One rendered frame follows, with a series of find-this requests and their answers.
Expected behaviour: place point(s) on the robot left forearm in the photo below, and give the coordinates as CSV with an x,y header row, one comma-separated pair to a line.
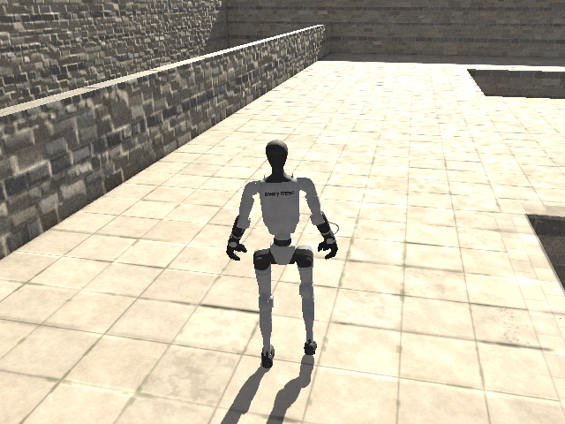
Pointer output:
x,y
235,235

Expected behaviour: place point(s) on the robot right foot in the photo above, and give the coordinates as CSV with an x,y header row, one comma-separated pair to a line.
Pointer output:
x,y
310,348

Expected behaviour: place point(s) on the robot left upper arm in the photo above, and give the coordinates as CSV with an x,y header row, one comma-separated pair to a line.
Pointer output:
x,y
251,188

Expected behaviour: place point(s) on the robot right forearm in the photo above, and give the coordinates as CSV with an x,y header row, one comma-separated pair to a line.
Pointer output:
x,y
326,231

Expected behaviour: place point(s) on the robot right hand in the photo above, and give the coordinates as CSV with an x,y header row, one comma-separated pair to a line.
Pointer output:
x,y
326,246

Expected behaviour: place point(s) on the humanoid robot torso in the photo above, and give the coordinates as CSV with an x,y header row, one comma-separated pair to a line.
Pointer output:
x,y
280,211

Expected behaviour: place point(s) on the robot left hand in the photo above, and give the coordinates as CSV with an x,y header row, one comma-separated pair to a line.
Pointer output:
x,y
238,248

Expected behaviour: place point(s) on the robot right upper arm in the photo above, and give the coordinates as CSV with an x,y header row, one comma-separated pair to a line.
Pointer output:
x,y
313,201

